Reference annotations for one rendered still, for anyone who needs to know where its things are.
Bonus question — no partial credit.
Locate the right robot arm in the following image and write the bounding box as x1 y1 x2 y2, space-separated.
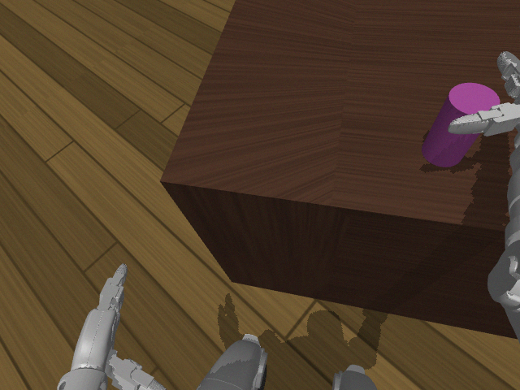
487 131 520 344

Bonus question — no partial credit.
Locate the left robot arm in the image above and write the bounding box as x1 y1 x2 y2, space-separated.
57 368 108 390

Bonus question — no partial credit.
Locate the right robot hand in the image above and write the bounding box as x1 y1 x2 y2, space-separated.
448 51 520 137

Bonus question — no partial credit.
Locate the can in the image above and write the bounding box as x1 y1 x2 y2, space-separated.
422 83 500 167

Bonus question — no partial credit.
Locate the left robot hand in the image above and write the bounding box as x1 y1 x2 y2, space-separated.
71 263 166 390

